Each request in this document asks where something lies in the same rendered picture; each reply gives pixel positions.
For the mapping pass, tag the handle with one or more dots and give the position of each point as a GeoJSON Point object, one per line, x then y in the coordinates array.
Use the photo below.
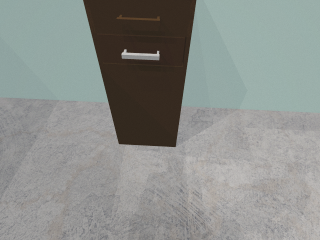
{"type": "Point", "coordinates": [140, 56]}
{"type": "Point", "coordinates": [138, 21]}

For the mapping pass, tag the drawer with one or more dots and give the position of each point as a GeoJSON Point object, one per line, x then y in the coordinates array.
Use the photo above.
{"type": "Point", "coordinates": [171, 48]}

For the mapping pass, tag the cabinet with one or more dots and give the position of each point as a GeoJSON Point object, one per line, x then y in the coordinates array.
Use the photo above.
{"type": "Point", "coordinates": [145, 100]}

